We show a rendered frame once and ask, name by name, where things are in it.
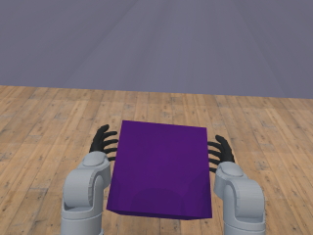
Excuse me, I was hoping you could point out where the left robot forearm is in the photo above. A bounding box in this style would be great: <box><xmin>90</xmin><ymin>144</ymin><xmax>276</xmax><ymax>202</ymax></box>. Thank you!
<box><xmin>60</xmin><ymin>151</ymin><xmax>112</xmax><ymax>235</ymax></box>

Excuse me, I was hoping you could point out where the carton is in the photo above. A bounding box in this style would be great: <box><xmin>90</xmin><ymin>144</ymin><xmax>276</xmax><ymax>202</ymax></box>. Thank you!
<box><xmin>106</xmin><ymin>120</ymin><xmax>212</xmax><ymax>220</ymax></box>

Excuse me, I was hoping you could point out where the right robot forearm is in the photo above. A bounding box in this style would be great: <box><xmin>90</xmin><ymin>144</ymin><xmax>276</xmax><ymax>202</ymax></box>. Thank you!
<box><xmin>213</xmin><ymin>162</ymin><xmax>266</xmax><ymax>235</ymax></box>

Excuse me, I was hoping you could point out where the left robot hand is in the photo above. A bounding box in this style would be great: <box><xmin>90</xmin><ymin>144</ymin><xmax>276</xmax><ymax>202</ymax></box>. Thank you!
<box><xmin>89</xmin><ymin>124</ymin><xmax>118</xmax><ymax>162</ymax></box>

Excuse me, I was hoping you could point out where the right robot hand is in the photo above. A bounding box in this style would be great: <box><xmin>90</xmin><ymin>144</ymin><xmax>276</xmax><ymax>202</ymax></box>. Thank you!
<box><xmin>207</xmin><ymin>135</ymin><xmax>235</xmax><ymax>173</ymax></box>

